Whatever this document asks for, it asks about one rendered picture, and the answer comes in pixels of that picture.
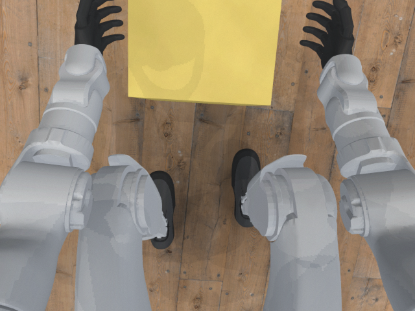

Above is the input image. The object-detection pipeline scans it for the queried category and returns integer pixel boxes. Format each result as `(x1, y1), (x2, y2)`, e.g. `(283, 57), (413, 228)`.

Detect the robot shin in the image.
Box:
(241, 154), (337, 230)
(91, 154), (167, 240)

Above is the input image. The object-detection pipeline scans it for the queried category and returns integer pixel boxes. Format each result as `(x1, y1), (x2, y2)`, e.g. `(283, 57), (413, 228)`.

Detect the robot left hand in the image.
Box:
(75, 0), (125, 56)

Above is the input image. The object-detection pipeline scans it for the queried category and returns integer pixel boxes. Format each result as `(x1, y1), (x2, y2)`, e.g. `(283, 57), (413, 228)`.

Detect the right robot shin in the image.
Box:
(241, 154), (337, 230)

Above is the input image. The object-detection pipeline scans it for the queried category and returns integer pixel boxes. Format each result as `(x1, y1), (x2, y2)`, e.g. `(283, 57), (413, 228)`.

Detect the right robot forearm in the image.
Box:
(317, 54), (415, 178)

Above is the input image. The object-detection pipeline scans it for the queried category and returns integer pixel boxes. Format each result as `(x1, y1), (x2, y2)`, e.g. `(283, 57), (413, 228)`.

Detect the left robot shin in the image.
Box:
(91, 154), (167, 240)

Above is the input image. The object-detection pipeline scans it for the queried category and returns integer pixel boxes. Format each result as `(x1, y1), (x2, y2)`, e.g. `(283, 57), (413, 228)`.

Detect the right robot upper arm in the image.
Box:
(339, 169), (415, 311)

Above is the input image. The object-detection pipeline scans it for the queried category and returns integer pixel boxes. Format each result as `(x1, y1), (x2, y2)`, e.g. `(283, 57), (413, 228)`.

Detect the robot right hand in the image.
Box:
(300, 0), (355, 68)

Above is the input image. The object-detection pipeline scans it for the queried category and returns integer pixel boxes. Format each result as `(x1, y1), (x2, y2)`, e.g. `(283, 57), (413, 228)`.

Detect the left robot upper arm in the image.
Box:
(0, 161), (93, 311)

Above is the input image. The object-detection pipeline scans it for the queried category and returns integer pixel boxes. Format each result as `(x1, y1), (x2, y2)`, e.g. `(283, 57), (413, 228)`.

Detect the carton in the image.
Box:
(128, 0), (282, 106)

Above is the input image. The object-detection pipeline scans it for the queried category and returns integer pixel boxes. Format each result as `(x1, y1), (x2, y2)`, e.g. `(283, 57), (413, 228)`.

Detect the left robot forearm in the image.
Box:
(0, 44), (110, 224)

